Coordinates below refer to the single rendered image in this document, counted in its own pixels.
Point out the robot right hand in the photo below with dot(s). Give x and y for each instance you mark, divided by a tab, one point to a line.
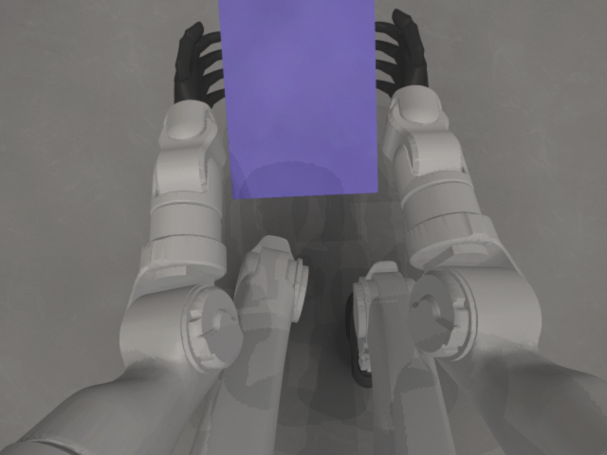
411	66

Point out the robot left upper arm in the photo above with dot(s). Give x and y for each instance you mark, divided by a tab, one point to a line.
174	344

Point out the robot right shin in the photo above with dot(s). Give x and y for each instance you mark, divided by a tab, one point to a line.
385	266

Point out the left robot forearm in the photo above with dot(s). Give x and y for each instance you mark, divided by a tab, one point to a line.
186	205

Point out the right robot forearm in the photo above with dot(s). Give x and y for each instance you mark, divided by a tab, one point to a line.
444	221

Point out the robot left hand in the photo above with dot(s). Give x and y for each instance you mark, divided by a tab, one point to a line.
190	84

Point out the robot right upper arm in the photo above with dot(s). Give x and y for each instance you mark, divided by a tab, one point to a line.
482	324

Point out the carton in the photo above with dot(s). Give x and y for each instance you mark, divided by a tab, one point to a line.
301	96

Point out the robot left thigh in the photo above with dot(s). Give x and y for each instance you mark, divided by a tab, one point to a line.
241	411

